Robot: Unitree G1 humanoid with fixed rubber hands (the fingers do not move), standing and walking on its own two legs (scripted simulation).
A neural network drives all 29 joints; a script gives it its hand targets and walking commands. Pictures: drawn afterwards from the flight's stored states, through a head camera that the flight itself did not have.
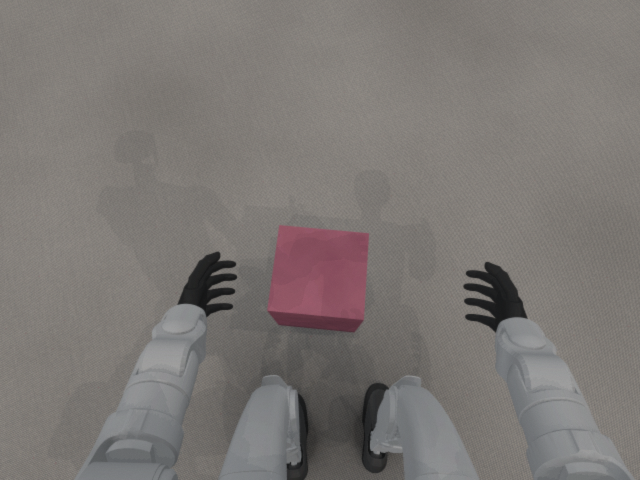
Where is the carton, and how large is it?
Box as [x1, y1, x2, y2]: [267, 225, 368, 331]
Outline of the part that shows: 279,225 267,308 269,313 278,324 354,331 363,320 368,233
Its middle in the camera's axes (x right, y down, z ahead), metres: -0.01 +0.11 +0.99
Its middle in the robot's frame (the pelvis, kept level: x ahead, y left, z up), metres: +0.47 +0.04 -0.57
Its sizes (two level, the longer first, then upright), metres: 0.210 0.200 0.250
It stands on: the floor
